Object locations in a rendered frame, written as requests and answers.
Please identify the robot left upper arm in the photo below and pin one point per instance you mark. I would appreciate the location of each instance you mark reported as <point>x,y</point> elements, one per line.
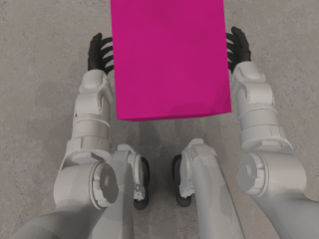
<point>82,194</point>

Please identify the carton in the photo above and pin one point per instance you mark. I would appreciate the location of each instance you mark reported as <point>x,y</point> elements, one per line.
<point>170,59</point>

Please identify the robot right upper arm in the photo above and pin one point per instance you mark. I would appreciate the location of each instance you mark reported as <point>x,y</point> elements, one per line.
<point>276,182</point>

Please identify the robot right hand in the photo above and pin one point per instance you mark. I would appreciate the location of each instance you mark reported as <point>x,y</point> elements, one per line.
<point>239,48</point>

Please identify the robot left thigh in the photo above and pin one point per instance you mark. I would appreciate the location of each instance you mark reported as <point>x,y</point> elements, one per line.
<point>117,222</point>

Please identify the robot left forearm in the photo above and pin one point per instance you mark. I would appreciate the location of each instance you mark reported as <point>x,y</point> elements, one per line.
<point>91,122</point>

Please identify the robot right shin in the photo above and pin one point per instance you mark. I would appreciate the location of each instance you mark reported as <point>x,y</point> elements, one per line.
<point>186,187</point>

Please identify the robot right forearm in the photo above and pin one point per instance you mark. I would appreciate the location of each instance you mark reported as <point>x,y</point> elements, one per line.
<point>257,112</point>

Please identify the robot left hand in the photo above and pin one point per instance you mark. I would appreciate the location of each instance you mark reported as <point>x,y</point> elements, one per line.
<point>96,55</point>

